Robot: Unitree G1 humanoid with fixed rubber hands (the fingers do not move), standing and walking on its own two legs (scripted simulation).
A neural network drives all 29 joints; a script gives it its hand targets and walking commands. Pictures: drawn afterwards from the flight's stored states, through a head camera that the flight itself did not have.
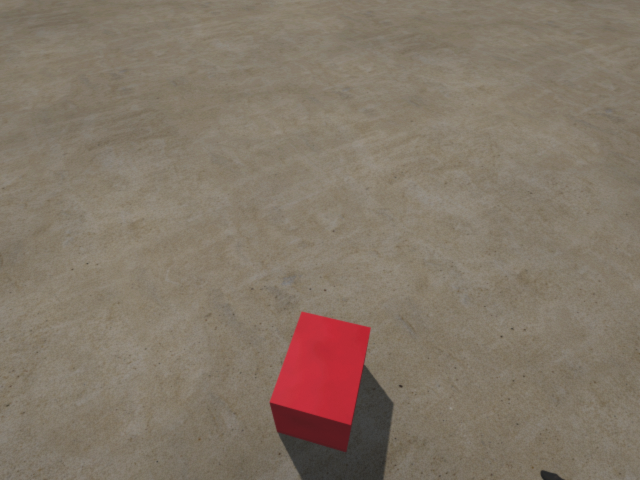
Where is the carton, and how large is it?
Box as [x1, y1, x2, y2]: [270, 312, 370, 451]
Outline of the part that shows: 301,312 270,399 270,405 276,428 279,432 345,451 370,327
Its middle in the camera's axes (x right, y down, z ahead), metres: +0.01 +0.41 +1.14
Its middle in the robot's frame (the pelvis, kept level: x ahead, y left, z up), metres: +0.54 -0.01 -0.64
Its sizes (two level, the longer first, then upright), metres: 0.281 0.212 0.237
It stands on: the floor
